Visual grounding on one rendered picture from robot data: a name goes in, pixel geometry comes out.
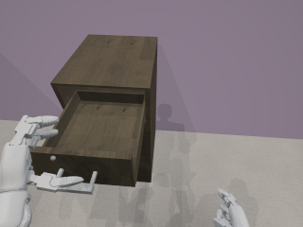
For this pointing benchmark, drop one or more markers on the handle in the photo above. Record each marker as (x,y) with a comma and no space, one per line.
(80,188)

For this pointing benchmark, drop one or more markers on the left robot hand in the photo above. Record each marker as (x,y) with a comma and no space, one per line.
(16,158)

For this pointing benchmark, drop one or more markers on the robot left forearm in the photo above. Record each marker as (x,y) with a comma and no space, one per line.
(14,210)

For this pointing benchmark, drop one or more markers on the cabinet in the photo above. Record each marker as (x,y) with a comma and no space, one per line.
(116,63)

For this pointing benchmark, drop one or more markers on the right robot hand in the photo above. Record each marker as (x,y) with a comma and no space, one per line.
(234,216)

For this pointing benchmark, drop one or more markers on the drawer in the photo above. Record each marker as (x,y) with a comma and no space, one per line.
(98,131)

